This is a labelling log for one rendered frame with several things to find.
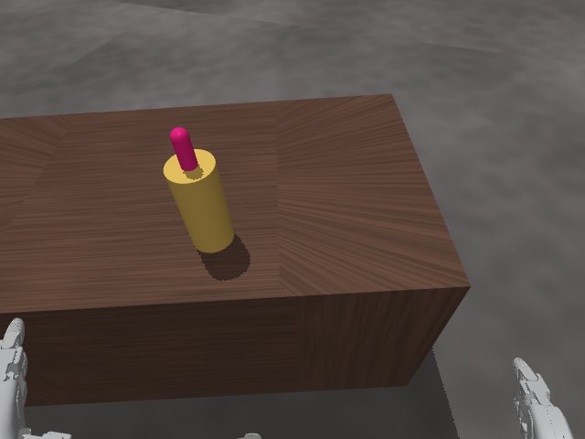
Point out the bottle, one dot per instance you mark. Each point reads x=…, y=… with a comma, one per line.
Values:
x=192, y=175

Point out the left robot hand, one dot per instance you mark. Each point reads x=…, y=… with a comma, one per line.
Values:
x=13, y=387

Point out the right robot hand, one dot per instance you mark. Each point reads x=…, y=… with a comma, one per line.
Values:
x=538, y=418

